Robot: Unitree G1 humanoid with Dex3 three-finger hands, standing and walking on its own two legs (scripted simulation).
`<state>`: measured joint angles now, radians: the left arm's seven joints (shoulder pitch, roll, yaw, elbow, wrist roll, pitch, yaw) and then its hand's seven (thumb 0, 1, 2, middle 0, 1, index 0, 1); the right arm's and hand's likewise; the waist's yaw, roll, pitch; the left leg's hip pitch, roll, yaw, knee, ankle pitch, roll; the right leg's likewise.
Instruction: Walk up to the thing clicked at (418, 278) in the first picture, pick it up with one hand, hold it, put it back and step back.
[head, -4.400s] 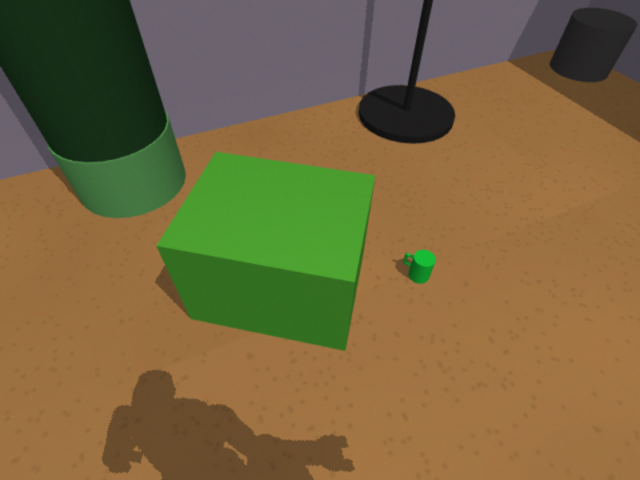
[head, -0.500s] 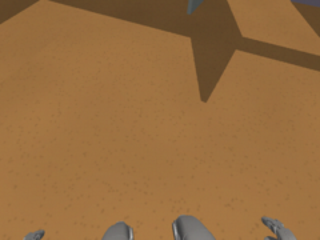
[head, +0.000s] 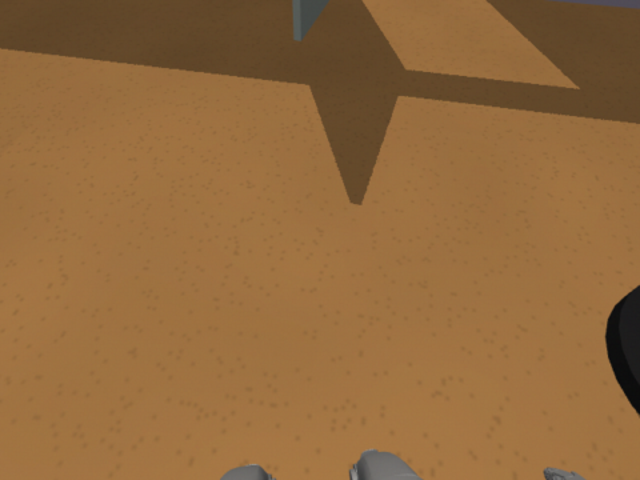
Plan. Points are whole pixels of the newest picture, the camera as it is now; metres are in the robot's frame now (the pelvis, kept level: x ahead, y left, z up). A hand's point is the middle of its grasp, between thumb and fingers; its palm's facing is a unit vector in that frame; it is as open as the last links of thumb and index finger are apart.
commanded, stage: walk up
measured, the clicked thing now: out of the picture -0.45 +0.85 -0.68
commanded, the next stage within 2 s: stand in 0.76 s
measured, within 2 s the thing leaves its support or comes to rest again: neither
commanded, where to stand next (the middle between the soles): +0.08 -0.01 m, yaw -5 degrees
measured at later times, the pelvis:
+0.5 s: pelvis +0.01 -0.01 +0.03, yaw -6 degrees
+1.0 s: pelvis +0.01 +0.00 +0.05, yaw -6 degrees
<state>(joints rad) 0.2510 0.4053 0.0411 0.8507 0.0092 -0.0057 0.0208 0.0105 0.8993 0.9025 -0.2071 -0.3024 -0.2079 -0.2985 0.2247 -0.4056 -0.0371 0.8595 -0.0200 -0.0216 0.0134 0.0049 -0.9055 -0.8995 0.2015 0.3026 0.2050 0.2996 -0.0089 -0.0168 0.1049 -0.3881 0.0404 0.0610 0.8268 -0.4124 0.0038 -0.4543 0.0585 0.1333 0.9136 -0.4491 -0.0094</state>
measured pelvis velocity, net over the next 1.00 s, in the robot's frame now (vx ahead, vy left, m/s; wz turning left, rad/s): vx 0.01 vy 0.00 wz -0.10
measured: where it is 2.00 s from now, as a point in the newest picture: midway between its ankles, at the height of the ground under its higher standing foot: outside the picture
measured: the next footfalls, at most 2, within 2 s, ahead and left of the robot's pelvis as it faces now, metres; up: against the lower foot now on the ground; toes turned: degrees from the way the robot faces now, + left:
none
